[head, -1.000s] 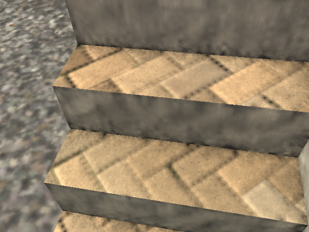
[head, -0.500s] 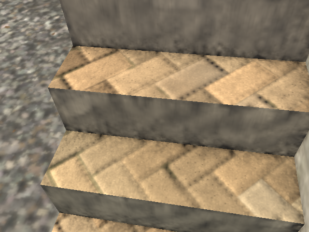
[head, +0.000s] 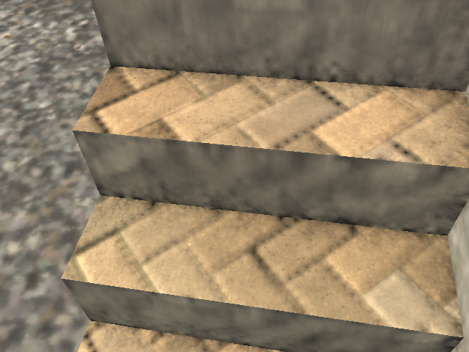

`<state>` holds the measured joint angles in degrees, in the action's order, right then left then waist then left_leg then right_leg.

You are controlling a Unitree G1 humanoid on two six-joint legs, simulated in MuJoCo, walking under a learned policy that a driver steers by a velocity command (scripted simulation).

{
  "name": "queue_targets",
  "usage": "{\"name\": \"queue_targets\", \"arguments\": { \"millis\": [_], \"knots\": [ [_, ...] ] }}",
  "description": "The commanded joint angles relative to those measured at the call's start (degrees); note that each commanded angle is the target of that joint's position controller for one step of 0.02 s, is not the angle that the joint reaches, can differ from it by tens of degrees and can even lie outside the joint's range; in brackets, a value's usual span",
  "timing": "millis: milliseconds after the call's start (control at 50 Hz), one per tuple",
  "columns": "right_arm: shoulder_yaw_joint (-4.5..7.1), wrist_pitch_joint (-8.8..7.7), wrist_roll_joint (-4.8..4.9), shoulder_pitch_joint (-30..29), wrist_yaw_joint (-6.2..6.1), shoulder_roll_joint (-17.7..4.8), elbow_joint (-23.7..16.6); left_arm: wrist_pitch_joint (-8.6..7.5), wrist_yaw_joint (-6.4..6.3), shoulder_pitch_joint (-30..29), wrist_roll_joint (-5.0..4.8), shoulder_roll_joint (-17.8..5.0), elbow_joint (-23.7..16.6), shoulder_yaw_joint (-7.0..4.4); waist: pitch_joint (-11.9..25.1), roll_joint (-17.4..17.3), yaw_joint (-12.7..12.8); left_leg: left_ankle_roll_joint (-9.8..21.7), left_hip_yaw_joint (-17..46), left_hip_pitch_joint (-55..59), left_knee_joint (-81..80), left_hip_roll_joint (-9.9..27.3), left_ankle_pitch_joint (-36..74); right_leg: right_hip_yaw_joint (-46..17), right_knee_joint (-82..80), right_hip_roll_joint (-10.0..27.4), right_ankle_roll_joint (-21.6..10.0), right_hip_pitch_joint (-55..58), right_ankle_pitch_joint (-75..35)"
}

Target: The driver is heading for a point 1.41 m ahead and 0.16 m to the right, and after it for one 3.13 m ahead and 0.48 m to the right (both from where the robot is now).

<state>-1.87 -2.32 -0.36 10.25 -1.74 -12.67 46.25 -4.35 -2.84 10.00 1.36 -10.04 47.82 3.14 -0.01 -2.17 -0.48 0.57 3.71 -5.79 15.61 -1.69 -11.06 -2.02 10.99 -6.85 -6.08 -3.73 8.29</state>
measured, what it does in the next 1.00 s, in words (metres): stands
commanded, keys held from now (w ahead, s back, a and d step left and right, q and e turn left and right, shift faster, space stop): w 0.66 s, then no key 0.34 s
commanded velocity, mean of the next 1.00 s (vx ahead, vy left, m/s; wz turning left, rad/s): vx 0.42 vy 0.00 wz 0.00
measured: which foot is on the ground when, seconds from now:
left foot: down 0.00-1.00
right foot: down 0.00-1.00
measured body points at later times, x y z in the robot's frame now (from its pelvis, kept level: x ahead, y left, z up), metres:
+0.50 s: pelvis +0.00 +0.00 +0.00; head +0.02 -0.01 +0.45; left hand +0.13 +0.22 -0.12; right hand +0.13 -0.23 -0.13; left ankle -0.03 +0.12 -0.75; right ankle -0.03 -0.05 -0.75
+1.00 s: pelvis +0.00 +0.00 +0.00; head +0.02 -0.02 +0.45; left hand +0.09 +0.23 -0.13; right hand +0.08 -0.24 -0.15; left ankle -0.03 +0.12 -0.75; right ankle -0.03 -0.05 -0.75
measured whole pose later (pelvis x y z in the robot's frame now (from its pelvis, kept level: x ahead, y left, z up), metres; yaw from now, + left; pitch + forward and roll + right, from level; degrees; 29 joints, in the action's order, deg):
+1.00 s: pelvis +0.00 +0.00 +0.00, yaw +0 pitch +0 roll +0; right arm -0.6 -0.9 -0.3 13.2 -2.0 -12.4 49.3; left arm -3.2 -3.2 12.7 0.6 -9.7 50.5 1.9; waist -1.9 -2.5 -0.9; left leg 0.4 3.9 -6.2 18.8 -1.6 -12.6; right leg -1.8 14.4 -6.9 -5.9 -4.2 10.0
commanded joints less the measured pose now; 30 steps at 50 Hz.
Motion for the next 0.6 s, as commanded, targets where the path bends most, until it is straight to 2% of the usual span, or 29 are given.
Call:
{"name": "queue_targets", "arguments": {
  "millis": [20,600],
  "knots": [
    [1.07,-0.78,0.0,-1.1,-0.1,-4.6,-3.6,-0.77,-0.12,-0.8,-0.03,-5.3,-3.3,-1.23,3.3,1.8,0.1,1.2,5.1,-1.5,-0.3,7.5,12.8,-8.3,0.9,12.8,2.0,3.7,-15.4],
    [1.44,-0.59,0.08,-1.4,-0.17,-4.1,-3.5,-0.73,-0.31,-0.6,-0.13,-5.1,-3.1,-1.37,3.3,2.0,0.0,1.1,4.8,-1.1,-0.1,7.4,12.8,-8.5,1.2,12.9,2.0,4.1,-17.5]
  ]
}}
